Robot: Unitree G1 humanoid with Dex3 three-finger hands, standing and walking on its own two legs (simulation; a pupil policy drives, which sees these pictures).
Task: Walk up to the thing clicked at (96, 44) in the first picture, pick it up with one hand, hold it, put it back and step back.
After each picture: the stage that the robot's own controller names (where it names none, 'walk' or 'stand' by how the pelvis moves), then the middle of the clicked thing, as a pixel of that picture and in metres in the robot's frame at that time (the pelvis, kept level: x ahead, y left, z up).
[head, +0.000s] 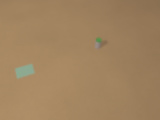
stand; (98, 43) +1.34 -0.21 -0.72
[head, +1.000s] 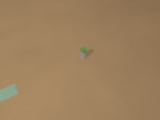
walk; (83, 53) +1.23 +0.09 -0.70
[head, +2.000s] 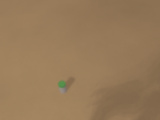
walk; (62, 87) +0.74 +0.21 -0.72
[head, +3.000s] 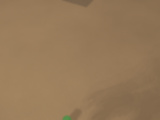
walk; out of the picture +0.47 +0.11 -0.71
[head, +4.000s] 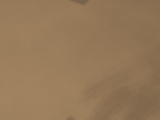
stand; out of the picture +0.36 +0.12 -0.71
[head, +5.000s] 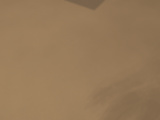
stand; out of the picture +0.35 +0.10 -0.72
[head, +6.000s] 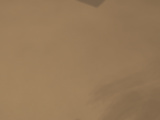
stand; out of the picture +0.36 +0.10 -0.72
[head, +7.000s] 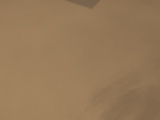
stand; out of the picture +0.36 +0.10 -0.73
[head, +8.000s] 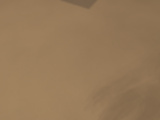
stand; out of the picture +0.35 +0.12 -0.73
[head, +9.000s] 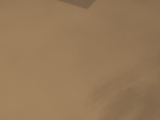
stand; out of the picture +0.34 +0.13 -0.73
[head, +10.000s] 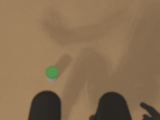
go down; (52, 74) +0.42 +0.12 -0.42
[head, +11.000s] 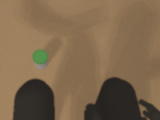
go down; (40, 59) +0.45 +0.15 -0.32
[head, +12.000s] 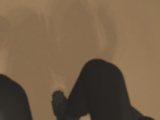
close in; out of the picture +0.44 +0.19 -0.23
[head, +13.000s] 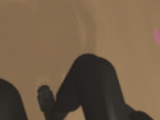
close; out of the picture +0.44 +0.21 -0.23
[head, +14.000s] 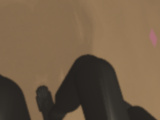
lift; out of the picture +0.41 +0.20 -0.23
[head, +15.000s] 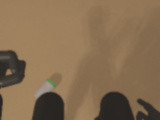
lift; (44, 90) +0.36 +0.19 -0.44
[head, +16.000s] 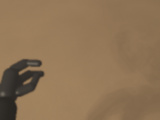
go down; out of the picture +0.32 +0.19 -0.70
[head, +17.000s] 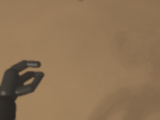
stand; out of the picture +0.33 +0.22 -0.71
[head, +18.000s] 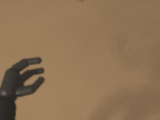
stand; out of the picture +0.34 +0.23 -0.71
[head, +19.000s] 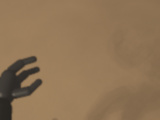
stand; out of the picture +0.35 +0.24 -0.70
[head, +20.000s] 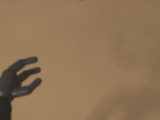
stand; out of the picture +0.35 +0.24 -0.71
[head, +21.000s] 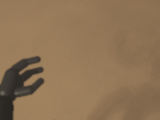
stand; out of the picture +0.35 +0.25 -0.71
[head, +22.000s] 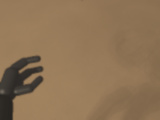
stand; out of the picture +0.35 +0.25 -0.71
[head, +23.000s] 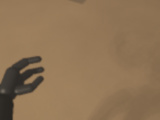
stand; out of the picture +0.36 +0.24 -0.71
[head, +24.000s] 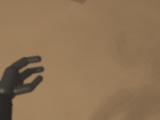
stand; out of the picture +0.34 +0.24 -0.71
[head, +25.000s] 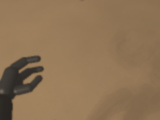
stand; out of the picture +0.35 +0.24 -0.71
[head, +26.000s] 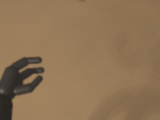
stand; out of the picture +0.35 +0.24 -0.71
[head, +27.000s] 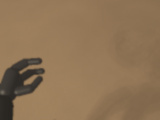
stand; out of the picture +0.35 +0.24 -0.71
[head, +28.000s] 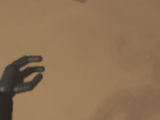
stand; out of the picture +0.35 +0.24 -0.71
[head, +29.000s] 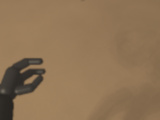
stand; out of the picture +0.35 +0.24 -0.71
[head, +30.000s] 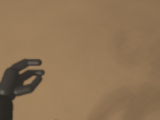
stand; out of the picture +0.35 +0.24 -0.71
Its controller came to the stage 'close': yes
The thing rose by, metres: 0.14
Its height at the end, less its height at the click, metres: -0.02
